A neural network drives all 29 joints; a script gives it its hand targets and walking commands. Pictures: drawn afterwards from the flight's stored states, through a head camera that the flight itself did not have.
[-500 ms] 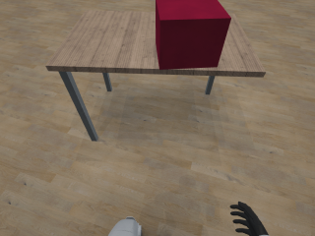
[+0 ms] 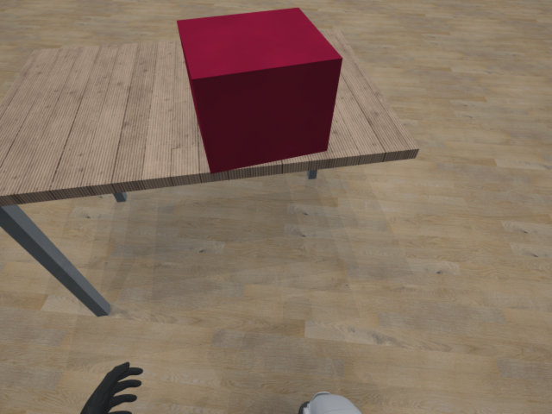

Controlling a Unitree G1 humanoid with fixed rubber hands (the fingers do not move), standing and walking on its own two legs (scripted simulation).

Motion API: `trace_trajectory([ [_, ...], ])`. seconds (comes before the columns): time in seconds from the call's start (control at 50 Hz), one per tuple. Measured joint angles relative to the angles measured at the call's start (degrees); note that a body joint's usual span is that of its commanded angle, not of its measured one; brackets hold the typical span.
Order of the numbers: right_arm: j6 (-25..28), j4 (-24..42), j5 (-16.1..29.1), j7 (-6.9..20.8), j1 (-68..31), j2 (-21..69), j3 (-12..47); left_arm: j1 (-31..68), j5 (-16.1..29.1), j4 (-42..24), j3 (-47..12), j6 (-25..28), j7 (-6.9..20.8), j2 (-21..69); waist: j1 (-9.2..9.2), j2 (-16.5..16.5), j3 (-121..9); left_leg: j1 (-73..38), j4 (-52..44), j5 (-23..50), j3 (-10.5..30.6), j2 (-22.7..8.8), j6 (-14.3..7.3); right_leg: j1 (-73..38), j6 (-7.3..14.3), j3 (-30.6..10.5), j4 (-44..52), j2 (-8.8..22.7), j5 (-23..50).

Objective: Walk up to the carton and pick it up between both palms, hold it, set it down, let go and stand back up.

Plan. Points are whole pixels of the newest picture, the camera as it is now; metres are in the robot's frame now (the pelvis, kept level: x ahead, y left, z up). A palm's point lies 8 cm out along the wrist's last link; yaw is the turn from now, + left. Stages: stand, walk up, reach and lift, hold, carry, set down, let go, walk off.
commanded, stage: walk up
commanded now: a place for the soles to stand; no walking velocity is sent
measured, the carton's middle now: (255, 88) +0.75 -0.01 +0.06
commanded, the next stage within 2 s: none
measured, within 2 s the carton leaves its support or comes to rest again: neither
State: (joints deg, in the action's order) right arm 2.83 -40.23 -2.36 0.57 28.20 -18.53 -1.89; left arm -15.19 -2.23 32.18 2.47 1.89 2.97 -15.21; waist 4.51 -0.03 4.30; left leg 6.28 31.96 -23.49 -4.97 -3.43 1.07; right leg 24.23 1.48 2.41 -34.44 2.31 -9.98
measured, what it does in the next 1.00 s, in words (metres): walks ahead: right foot, then left foot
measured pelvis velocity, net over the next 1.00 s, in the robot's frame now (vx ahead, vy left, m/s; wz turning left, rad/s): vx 0.27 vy -0.02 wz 0.02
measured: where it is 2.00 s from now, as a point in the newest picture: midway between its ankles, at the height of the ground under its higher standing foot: (270, 384)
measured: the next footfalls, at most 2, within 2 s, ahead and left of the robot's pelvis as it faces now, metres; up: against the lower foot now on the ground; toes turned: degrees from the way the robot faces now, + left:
right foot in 0.02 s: +0.14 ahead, -0.12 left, +0.00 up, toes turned -3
left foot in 0.46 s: +0.27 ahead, +0.14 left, +0.00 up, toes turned +4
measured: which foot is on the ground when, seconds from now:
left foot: down 0.00-0.02, up 0.04-0.44, down 0.46-0.84, up 0.86-1.00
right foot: up 0.00-0.00, down 0.02-0.48, up 0.50-0.82, down 0.84-1.00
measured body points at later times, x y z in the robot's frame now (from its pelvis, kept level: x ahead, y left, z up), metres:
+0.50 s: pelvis +0.17 +0.02 +0.00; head +0.18 +0.03 +0.44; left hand +0.15 +0.30 -0.13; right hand +0.32 -0.24 -0.09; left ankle +0.23 +0.13 -0.73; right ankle +0.11 -0.12 -0.71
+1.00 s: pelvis +0.27 -0.02 +0.00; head +0.30 -0.04 +0.44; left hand +0.42 +0.24 -0.09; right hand +0.35 -0.29 -0.12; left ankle +0.24 +0.12 -0.69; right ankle +0.37 -0.12 -0.73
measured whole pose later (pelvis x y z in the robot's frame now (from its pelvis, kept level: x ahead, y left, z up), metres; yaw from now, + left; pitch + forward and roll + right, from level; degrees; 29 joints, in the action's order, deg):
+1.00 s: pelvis +0.27 -0.02 +0.00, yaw +1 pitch -2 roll +1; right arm -2.3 -34.9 -0.5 -1.5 21.3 -17.1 -0.5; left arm -11.1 -0.6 35.0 -0.2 -1.6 -0.6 -15.5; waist 0.6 -1.8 5.6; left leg 19.3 53.7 -34.5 0.0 -1.5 1.4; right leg 22.3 1.7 3.5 -34.0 1.7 -9.3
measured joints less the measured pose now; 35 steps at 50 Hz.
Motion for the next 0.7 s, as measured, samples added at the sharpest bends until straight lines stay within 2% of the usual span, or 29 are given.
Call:
trace_trajectory([
  [0.04, -0.6, 0.4, 0.1, 0.1, 0.4, 0.0, 0.1, -0.1, -0.5, -0.3, 0.2, 1.0, -0.6, -0.1, -0.90, -1.1, -0.4, 2.8, 9.4, -3.3, 0.9, -1.3, -1.4, -1.1, 0.8, 0.4, -1.2, -1.5, -0.3],
  [0.08, -2.0, 0.9, 0.0, 0.0, -0.5, 0.4, 0.4, -1.1, -0.3, 0.3, 0.0, 1.0, -1.7, -0.1, -1.88, -1.8, -0.2, 8.1, 23.8, -6.0, 3.4, -0.3, -2.1, -1.9, 0.7, 1.0, -3.9, -1.9, -3.4],
  [0.12, -2.8, 2.1, -0.1, -0.1, -2.1, 0.8, 0.5, -3.3, 0.2, 1.3, -0.3, 0.8, -2.5, -0.3, -3.30, -1.8, -0.1, 13.5, 33.9, -4.6, 3.6, 1.1, -2.0, -4.7, 0.7, 0.9, -1.6, -1.4, -3.1],
  [0.14, -2.8, 2.8, 0.0, 0.1, -3.1, 0.8, 0.5, -4.6, 0.2, 1.9, -0.4, 0.7, -2.8, -0.4, -4.00, -1.9, 0.1, 15.7, 35.7, -3.1, 3.4, 1.2, -1.9, -6.3, 0.7, 0.8, 0.2, -1.3, -2.6],
  [0.2, -2.2, 4.7, 0.2, 0.9, -6.1, 0.7, 0.2, -8.2, 0.2, 4.1, -0.3, 0.7, -2.9, -0.9, -5.78, -2.6, 0.3, 20.9, 32.6, 1.2, 3.6, 0.5, -1.2, -10.4, 0.3, 0.6, 5.6, -1.3, -2.3],
  [0.28, -2.1, 5.8, 0.1, 1.8, -9.1, 1.1, -0.1, -12.0, 0.3, 6.7, -0.1, 1.1, -2.8, -1.7, -7.52, -2.6, 0.2, 23.6, 22.3, 6.4, 3.9, -0.8, -0.4, -13.7, 0.4, 0.5, 9.1, -1.5, -2.5],
  [0.34, -2.3, 5.9, 0.1, 2.0, -10.7, 1.9, -0.2, -13.8, 0.4, 7.9, -0.2, 1.0, -2.4, -2.3, -8.35, -2.2, 0.1, 22.5, 13.3, 9.4, 3.7, -1.2, -0.3, -15.4, 0.2, 0.7, 9.2, -1.5, -4.2],
  [0.42, -1.7, 6.4, 0.1, 1.7, -11.7, 3.1, -0.3, -15.1, 0.3, 8.5, -0.3, 0.4, -1.8, -3.2, -9.13, -0.7, -0.9, 17.7, 4.7, 11.1, 2.6, 0.1, -1.4, -16.9, -0.8, 1.0, 6.8, -0.8, -8.4],
  [0.46, -0.8, 7.5, -0.3, 1.1, -11.2, 2.8, -0.4, -16.0, 0.4, 8.2, -0.7, 0.0, -1.7, -3.3, -8.92, -0.4, -1.7, 13.5, 0.4, 11.0, 2.5, 1.3, -2.4, -16.1, -1.3, 0.7, 2.3, -0.3, -12.2],
  [0.5, 0.2, 7.7, -0.9, 0.1, -11.2, 3.1, -0.5, -15.3, 0.3, 8.0, -0.9, -0.8, -1.6, -3.3, -7.93, 1.5, -0.8, 13.2, 3.2, 9.3, 1.7, 2.8, -2.5, -12.5, -0.4, -1.2, -8.8, 0.8, -16.4],
  [0.54, 0.4, 7.4, -0.4, -0.9, -9.7, 3.0, -0.1, -13.8, -0.2, 7.0, -1.1, -2.0, -1.9, -2.7, -6.83, 1.5, -0.2, 12.1, 4.9, 7.4, 1.9, 2.3, -2.2, -7.3, -0.8, -2.1, -21.6, -0.7, -19.0],
  [0.58, 0.2, 6.5, -0.1, -1.5, -7.5, 2.9, 0.1, -11.7, -0.2, 5.6, -1.0, -2.5, -1.9, -2.5, -5.54, 1.6, 0.5, 9.6, 2.7, 8.7, 2.1, 1.4, -2.4, -2.3, -1.3, -1.9, -28.8, -1.4, -16.9],
  [0.64, -0.1, 4.6, -0.1, -1.5, -4.4, 2.9, 0.2, -8.5, 0.1, 4.0, -0.7, -2.4, -1.2, -2.8, -3.70, 2.9, 0.9, 5.9, -1.5, 8.1, 2.0, 1.2, -1.5, 3.4, -2.5, -2.4, -28.2, -0.1, -11.5],
  [0.7, -0.1, 3.1, 0.2, -1.3, -2.7, 2.2, 0.2, -5.0, 0.3, 3.2, -0.7, -2.1, -0.9, -2.4, -2.08, 2.8, 1.7, 4.0, -3.9, 8.0, 2.1, 0.9, -1.2, 6.2, -3.2, -2.3, -20.6, 1.1, -7.2],
])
